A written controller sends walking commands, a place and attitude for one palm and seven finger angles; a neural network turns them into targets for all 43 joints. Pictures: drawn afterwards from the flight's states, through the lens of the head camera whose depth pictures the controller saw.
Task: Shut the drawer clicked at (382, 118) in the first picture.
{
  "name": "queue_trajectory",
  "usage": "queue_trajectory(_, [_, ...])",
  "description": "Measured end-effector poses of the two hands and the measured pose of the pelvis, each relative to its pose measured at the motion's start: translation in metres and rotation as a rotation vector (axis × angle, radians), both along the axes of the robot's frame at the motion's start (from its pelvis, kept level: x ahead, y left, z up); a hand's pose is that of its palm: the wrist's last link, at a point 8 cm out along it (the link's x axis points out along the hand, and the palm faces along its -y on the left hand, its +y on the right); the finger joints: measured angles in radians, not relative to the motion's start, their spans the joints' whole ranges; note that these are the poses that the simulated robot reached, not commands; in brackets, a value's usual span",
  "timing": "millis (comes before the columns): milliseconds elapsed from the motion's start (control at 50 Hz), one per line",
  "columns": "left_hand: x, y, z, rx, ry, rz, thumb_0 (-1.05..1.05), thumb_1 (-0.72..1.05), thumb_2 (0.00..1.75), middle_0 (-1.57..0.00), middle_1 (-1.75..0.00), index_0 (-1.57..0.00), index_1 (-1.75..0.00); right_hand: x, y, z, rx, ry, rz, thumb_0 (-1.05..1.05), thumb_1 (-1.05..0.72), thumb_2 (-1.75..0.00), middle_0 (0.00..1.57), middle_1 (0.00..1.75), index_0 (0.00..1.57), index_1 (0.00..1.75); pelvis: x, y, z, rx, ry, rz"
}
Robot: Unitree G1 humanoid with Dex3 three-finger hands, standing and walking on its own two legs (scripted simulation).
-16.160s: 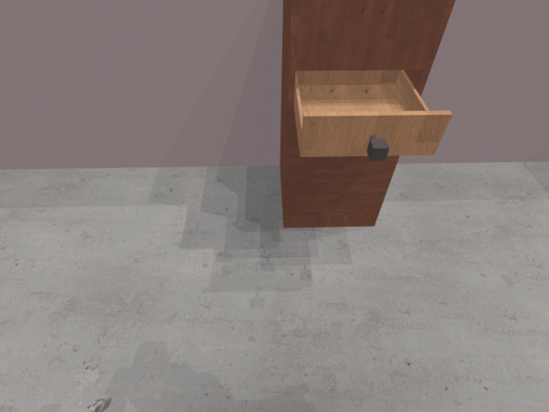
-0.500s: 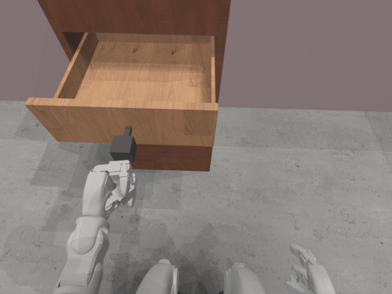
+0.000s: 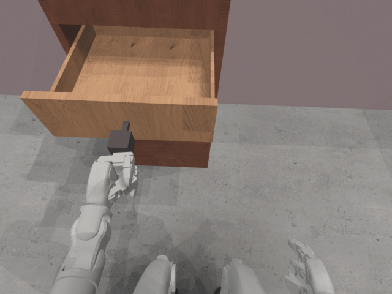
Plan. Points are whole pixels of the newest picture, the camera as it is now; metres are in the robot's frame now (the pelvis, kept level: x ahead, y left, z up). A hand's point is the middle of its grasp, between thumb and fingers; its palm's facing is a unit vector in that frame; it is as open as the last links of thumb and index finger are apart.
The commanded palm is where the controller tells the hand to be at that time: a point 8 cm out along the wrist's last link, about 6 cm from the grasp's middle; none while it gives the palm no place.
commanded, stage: push the drawer shut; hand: left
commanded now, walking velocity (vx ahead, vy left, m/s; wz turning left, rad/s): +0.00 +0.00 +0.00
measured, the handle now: (123, 136) +0.42 +0.17 +0.03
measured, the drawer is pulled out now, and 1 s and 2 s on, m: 0.24 0.12 0.01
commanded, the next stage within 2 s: none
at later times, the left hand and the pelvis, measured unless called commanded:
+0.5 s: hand (134, 154) +0.39 +0.14 +0.03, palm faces -0.03 -1.00 -0.04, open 2.8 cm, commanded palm +0.38 +0.19 +0.04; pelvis -0.01 +0.01 +0.00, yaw +0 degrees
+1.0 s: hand (144, 126) +0.46 +0.13 +0.03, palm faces +0.00 -1.00 -0.04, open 3.1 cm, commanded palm +0.45 +0.18 +0.04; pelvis -0.01 +0.01 +0.00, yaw -1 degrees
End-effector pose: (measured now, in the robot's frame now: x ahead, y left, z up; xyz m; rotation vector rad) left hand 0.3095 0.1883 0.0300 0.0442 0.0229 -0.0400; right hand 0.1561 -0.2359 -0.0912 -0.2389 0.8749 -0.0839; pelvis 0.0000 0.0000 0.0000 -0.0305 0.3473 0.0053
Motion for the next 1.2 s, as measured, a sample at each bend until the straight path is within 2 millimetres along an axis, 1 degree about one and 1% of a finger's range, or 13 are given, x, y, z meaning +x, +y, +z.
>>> queue_trajectory(40, [0.008,0.002,0.003,-0.003,-0.017,0.008,0.02,0.9,0.9,-1.41,-1.6,-1.4,-1.6,-0.003,-0.001,-0.001,-0.003,0.011,-0.006,0.01,-0.91,-0.9,0.2,0.3,0.2,0.3,0.0,0.0,0.0,-0.001,0.003,-0.001])
queue_trajectory(80, [0.012,0.004,0.004,-0.003,-0.022,0.002,0.02,0.88,0.91,-1.4,-1.6,-1.4,-1.6,-0.007,-0.002,-0.003,-0.005,0.025,-0.011,0.01,-0.91,-0.9,0.2,0.3,0.2,0.3,0.001,0.0,0.0,-0.001,0.006,-0.001])
queue_trajectory(240, [0.025,0.008,0.001,0.0,-0.005,-0.008,-0.03,0.82,0.92,-1.4,-1.6,-1.4,-1.6,-0.025,-0.006,-0.006,-0.019,0.087,-0.033,0.01,-0.91,-0.9,0.2,0.3,0.2,0.3,0.001,0.001,0.002,-0.003,0.009,0.0])
queue_trajectory(380, [0.042,0.012,-0.001,-0.004,-0.013,-0.003,-0.05,0.77,0.91,-1.4,-1.6,-1.4,-1.6,-0.039,-0.01,-0.009,-0.038,0.116,-0.052,0.01,-0.91,-0.9,0.2,0.3,0.2,0.3,-0.004,0.003,0.0,-0.008,0.017,0.001])
queue_trajectory(640, [0.079,0.008,0.0,-0.009,-0.013,0.016,-0.03,0.8,0.93,-1.4,-1.6,-1.4,-1.6,-0.072,-0.008,-0.015,-0.039,0.182,-0.082,0.01,-0.91,-0.9,0.2,0.3,0.2,0.3,-0.012,0.009,-0.002,-0.011,0.032,-0.004])
queue_trajectory(820, [0.107,0.003,0.001,-0.007,-0.012,0.026,-0.02,0.83,0.94,-1.4,-1.6,-1.4,-1.6,-0.101,-0.008,-0.02,-0.039,0.262,-0.108,0.01,-0.91,-0.9,0.2,0.3,0.2,0.3,-0.013,0.01,-0.004,-0.01,0.051,-0.009])
queue_trajectory(920, [0.118,0.0,0.003,-0.009,-0.015,0.034,0.0,0.85,0.95,-1.4,-1.6,-1.4,-1.6,-0.115,-0.01,-0.022,-0.034,0.31,-0.128,0.01,-0.91,-0.9,0.2,0.3,0.2,0.3,-0.012,0.01,-0.004,-0.007,0.063,-0.017])
queue_trajectory(1040, [0.131,-0.001,0.002,-0.005,-0.014,0.036,-0.01,0.86,0.96,-1.4,-1.6,-1.4,-1.6,-0.127,-0.012,-0.022,-0.038,0.355,-0.145,0.01,-0.91,-0.9,0.2,0.3,0.2,0.3,-0.01,0.008,-0.005,-0.007,0.07,-0.019])
queue_trajectory(1200, [0.148,-0.001,0.003,-0.005,-0.015,0.037,0.0,0.85,0.95,-1.4,-1.6,-1.4,-1.6,-0.136,-0.017,-0.023,-0.046,0.395,-0.159,0.01,-0.91,-0.9,0.2,0.3,0.2,0.3,-0.009,0.006,-0.007,-0.01,0.088,-0.019])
